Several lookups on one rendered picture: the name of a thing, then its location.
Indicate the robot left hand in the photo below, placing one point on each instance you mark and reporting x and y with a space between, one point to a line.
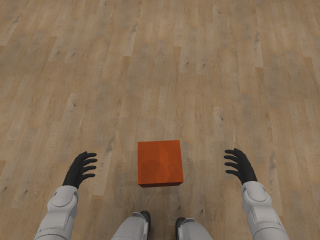
74 176

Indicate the robot left forearm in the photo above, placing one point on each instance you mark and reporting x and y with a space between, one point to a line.
62 209

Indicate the carton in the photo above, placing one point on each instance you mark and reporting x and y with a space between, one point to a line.
159 163

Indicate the robot right hand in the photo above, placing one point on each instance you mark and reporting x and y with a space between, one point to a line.
245 171

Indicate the robot right forearm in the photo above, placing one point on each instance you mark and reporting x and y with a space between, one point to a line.
264 223

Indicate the right robot foot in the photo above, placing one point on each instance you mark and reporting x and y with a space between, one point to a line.
178 223

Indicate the robot right thigh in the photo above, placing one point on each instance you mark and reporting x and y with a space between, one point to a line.
193 231

